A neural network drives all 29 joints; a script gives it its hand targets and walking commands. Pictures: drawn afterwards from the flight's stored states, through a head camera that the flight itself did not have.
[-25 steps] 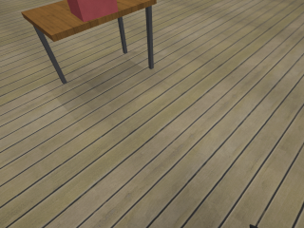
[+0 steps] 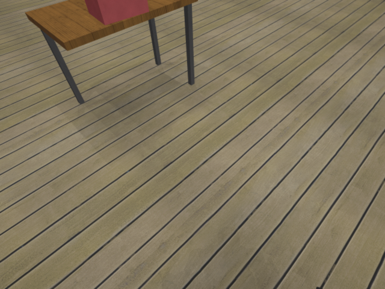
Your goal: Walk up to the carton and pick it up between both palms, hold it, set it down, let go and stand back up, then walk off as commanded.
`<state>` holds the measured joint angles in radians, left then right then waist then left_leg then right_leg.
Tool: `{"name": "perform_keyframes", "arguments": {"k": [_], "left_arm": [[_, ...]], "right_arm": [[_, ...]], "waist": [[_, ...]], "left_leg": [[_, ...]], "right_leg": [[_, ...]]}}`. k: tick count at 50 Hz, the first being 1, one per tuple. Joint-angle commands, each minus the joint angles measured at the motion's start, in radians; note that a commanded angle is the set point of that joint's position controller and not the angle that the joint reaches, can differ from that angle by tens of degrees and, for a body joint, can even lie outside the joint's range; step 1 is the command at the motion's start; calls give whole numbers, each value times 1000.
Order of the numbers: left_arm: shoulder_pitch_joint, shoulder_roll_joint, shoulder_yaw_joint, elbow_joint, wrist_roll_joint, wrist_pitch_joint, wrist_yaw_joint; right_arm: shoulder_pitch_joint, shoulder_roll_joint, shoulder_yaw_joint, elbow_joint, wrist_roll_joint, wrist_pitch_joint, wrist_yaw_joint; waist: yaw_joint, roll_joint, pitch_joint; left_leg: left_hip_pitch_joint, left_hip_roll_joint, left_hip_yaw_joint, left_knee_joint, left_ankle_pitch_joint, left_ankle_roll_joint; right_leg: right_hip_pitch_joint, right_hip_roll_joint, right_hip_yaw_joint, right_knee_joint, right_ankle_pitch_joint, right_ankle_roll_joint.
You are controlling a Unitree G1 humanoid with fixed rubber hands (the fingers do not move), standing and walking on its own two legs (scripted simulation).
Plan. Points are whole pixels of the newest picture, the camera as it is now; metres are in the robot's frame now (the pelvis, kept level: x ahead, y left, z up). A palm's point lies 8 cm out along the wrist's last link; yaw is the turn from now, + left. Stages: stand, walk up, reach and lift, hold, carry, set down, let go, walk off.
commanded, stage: stand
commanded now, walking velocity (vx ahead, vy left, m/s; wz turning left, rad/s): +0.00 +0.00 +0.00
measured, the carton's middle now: out of the picture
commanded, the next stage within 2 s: walk up in 1.60 s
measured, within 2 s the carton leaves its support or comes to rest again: neither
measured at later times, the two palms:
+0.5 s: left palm out of the picture +0.05 +0.24 -0.13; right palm out of the picture +0.08 -0.26 -0.12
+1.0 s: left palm out of the picture +0.05 +0.24 -0.13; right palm out of the picture +0.08 -0.26 -0.12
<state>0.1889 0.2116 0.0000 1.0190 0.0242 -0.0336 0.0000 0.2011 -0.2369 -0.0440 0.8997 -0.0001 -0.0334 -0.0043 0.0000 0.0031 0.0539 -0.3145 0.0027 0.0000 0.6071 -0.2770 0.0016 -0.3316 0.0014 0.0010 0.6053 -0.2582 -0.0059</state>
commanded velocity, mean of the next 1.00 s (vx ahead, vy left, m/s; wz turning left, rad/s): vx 0.00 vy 0.00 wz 0.00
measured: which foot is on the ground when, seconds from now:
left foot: down 0.00-1.00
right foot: down 0.00-1.00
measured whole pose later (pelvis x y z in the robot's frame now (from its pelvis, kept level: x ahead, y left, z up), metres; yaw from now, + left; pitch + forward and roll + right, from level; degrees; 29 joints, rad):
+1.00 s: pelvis +0.00 +0.00 +0.01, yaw +0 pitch +0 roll +0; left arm 0.19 0.21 0.00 1.06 0.02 -0.04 0.00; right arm 0.19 -0.24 -0.04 0.95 0.00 -0.04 0.00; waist 0.00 0.00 0.01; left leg -0.30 0.00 0.00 0.54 -0.23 -0.01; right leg -0.32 0.00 0.00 0.54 -0.21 -0.01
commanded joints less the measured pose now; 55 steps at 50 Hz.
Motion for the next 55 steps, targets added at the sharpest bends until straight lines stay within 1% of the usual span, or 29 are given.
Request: {"name": "perform_keyframes", "arguments": {"k": [1, 4, 7, 8, 9, 10, 12, 13, 17, 18, 19, 21, 23, 26, 28, 31, 32, 33, 34, 36, 37, 38, 39, 41, 46, 48, 50, 54, 55], "left_arm": [[-46, 263, 87, -46, -21, -16, -4], [-65, 250, 84, -34, -7, -18, -4], [-55, 275, 77, -26, -14, -21, -3], [-54, 289, 76, -27, 2, -31, -5], [-76, 291, 79, -35, 0, -24, -3], [-88, 303, 90, -38, -4, -25, -2], [-70, 303, 90, -38, -11, -18, -1], [-52, 284, 86, -14, -6, -18, -5], [-59, 276, 81, -19, -6, -24, -1], [-47, 272, 78, -29, -1, -24, -4], [-35, 274, 84, -7, -7, -15, -1], [-111, 289, 75, -47, 8, -20, -5], [-68, 269, 69, -18, -4, -29, -14], [-103, 295, 79, -25, 3, -25, 0], [-76, 282, 87, -14, -1, -28, -4], [-46, 269, 73, -15, -10, -31, -8], [-86, 288, 82, -23, 1, -35, 3], [-50, 299, 82, -27, -14, -35, -4], [-42, 272, 78, -9, 0, -30, -3], [-25, 282, 85, 7, -6, -32, 6], [-89, 307, 73, -15, 3, -35, 6], [-86, 300, 77, -17, -6, -34, 2], [-91, 294, 83, -17, -6, -32, 3], [-52, 290, 79, -4, -3, -32, 3], [-55, 278, 63, 8, -13, -26, -1], [-38, 281, 71, 16, -16, -19, 4], [-70, 276, 69, 8, -4, -26, 4], [-47, 260, 64, 32, -3, -31, 5], [-89, 250, 66, -11, -8, -32, -5]], "right_arm": [[-32, -245, -41, -18, -14, -34, -15], [-58, -262, -44, -15, -21, -44, -17], [-69, -256, -38, -20, -29, -35, -18], [-32, -232, -43, -16, -14, -33, -14], [-19, -268, -48, 1, -14, -34, -18], [-58, -244, -39, 3, -10, -28, -13], [-41, -235, -32, -4, -5, -32, -10], [-52, -228, -26, 3, -12, -40, -7], [-43, -237, -33, 0, -11, -29, -13], [-54, -232, -35, 7, -7, -36, -10], [-73, -247, -36, 3, -23, -36, -12], [-77, -229, -36, 7, -9, -37, -12], [0, -260, -42, 31, -14, -28, -7], [-41, -270, -43, 8, -22, -36, -7], [-51, -263, -41, 21, -12, -33, -3], [-49, -266, -39, 34, -22, -39, -6], [-66, -223, -28, 23, -7, -38, -10], [-64, -270, -39, 28, -16, -33, -12], [-60, -261, -41, 18, -17, -27, -13], [-32, -242, -45, 10, -10, -33, -13], [-48, -224, -38, 3, -3, -23, -10], [-26, -245, -43, 18, 1, -24, -10], [-39, -228, -40, 31, -16, -25, -13], [-62, -285, -52, 18, -18, -30, -13], [-52, -274, -44, 41, -13, -35, -9], [-48, -263, -45, 47, -17, -30, -14], [-36, -259, -37, 33, -13, -30, -8], [-41, -261, -39, 37, -16, -33, -4], [-34, -266, -37, 44, -20, -35, -11]], "waist": [[12, 76, -168], [-5, 40, -160], [14, 5, -168], [-8, -17, -154], [0, 40, -165], [7, -39, -166], [-17, 21, -134], [4, 89, -156], [12, -7, -146], [2, 60, -128], [14, 61, -105], [-22, 5, -94], [-6, -50, -162], [-24, 62, -122], [-7, -9, -138], [11, 75, -172], [-23, 15, -185], [21, 33, -132], [-8, 7, -190], [-10, 19, -191], [-43, -34, -135], [-26, 19, -162], [-22, -56, -107], [-9, 47, -141], [6, -17, -188], [25, 24, -120], [-16, 48, -171], [-7, 62, -121], [-2, 16, -164]], "left_leg": [[91, 105, -118, -171, 138, 45], [80, 141, -163, -205, 84, 53], [97, 104, -104, -151, 101, 47], [94, 98, -108, -161, 87, 42], [87, 110, -121, -180, 60, 49], [86, 108, -142, -209, 26, 54], [103, 113, -125, -184, 55, 45], [115, 117, -145, -193, 57, 49], [118, 118, -124, -194, 121, 42], [101, 112, -133, -219, 50, 36], [60, 111, -129, -201, 7, 41], [72, 87, -114, -197, 20, 33], [116, 107, -124, -205, 5, 35], [99, 110, -131, -218, -27, 44], [96, 128, -153, -236, -8, 45], [118, 122, -151, -226, 53, 49], [104, 111, -122, -211, 59, 36], [76, 113, -126, -202, 81, 42], [121, 115, -119, -192, 88, 35], [152, 93, -81, -186, 91, 32], [122, 89, -97, -169, 78, 25], [126, 90, -107, -163, 49, 35], [99, 93, -105, -190, 39, 37], [124, 107, -115, -193, 68, 44], [141, 120, -134, -221, 110, 38], [97, 126, -132, -238, 59, 46], [102, 110, -124, -211, 43, 31], [94, 119, -124, -231, 39, 39], [110, 113, -126, -246, 46, 39]], "right_leg": [[126, -101, 105, -143, 94, -57], [124, -87, 90, -142, 72, -53], [112, -111, 113, -160, 105, -46], [95, -116, 125, -180, 59, -49], [134, -117, 128, -183, 65, -51], [103, -119, 141, -172, 45, -42], [56, -105, 130, -170, 18, -48], [81, -100, 125, -176, 25, -56], [96, -111, 113, -178, 54, -56], [92, -102, 117, -185, 36, -49], [85, -104, 131, -207, -22, -57], [74, -97, 133, -229, -62, -55], [102, -119, 137, -236, -53, -44], [55, -125, 154, -237, -70, -52], [80, -112, 119, -209, -40, -43], [109, -115, 132, -210, 23, -59], [132, -99, 117, -178, 53, -42], [122, -102, 119, -203, 103, -39], [135, -108, 112, -194, 124, -32], [112, -128, 152, -235, 80, -49], [82, -135, 153, -251, 81, -52], [95, -144, 158, -261, 47, -52], [86, -129, 143, -280, -3, -37], [69, -126, 150, -260, 34, -42], [140, -112, 108, -207, 96, -37], [92, -123, 120, -234, 28, -35], [148, -119, 128, -259, 55, -44], [131, -119, 121, -234, 69, -41], [152, -117, 118, -246, 41, -35]]}}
